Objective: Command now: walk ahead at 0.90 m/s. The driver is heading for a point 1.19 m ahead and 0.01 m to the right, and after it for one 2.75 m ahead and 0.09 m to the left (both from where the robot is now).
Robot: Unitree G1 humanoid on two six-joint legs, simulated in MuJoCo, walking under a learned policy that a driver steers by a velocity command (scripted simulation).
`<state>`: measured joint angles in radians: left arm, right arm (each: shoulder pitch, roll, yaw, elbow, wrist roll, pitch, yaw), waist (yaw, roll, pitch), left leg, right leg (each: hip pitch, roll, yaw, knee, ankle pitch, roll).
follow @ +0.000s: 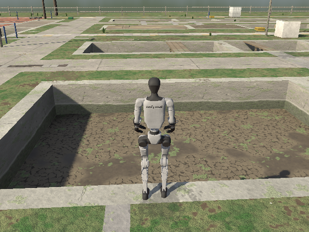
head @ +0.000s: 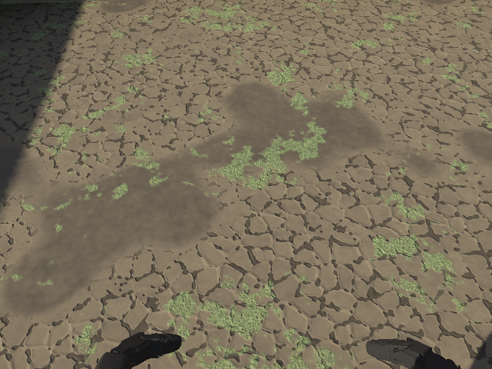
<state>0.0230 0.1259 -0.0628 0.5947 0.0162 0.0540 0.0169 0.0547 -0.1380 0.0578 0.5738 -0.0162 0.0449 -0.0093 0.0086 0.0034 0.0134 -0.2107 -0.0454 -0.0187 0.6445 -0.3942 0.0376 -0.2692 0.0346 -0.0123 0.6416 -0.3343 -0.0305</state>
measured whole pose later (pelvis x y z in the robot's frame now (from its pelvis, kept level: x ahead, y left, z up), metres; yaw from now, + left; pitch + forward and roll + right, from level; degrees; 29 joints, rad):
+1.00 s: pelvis -0.05 -0.01 +0.00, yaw -1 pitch -4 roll +0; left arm 0.02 0.13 -0.06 0.55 0.01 0.02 -0.01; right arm 0.03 -0.12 0.06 0.55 -0.01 0.02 0.01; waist 0.00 0.00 0.04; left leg -0.24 -0.03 0.00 0.62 -0.31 0.02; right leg -0.30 0.04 0.00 0.60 -0.23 -0.03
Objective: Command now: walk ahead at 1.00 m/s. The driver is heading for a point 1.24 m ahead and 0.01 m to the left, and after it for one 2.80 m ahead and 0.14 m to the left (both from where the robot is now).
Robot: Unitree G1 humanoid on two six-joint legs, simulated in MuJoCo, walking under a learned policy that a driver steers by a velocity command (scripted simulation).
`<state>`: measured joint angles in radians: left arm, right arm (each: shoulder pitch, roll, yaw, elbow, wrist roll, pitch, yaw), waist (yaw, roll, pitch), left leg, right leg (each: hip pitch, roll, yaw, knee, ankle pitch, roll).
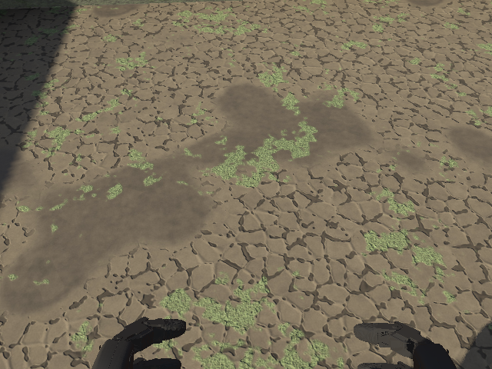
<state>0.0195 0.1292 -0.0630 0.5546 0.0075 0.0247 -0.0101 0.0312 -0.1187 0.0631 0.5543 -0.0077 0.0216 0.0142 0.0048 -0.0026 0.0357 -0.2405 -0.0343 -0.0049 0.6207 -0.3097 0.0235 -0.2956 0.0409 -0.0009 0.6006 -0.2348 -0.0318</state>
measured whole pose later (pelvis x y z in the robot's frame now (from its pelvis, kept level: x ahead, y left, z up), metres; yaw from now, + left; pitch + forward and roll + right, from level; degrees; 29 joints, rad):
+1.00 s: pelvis +0.04 +0.01 +0.00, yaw +0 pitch +0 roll +0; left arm 0.11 0.18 -0.03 0.63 0.03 0.07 0.01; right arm 0.13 -0.18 0.04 0.61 -0.03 0.07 0.01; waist 0.01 -0.01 0.00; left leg -0.22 -0.05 -0.01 0.56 -0.34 0.05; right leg -0.29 0.03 0.02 0.58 -0.28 -0.02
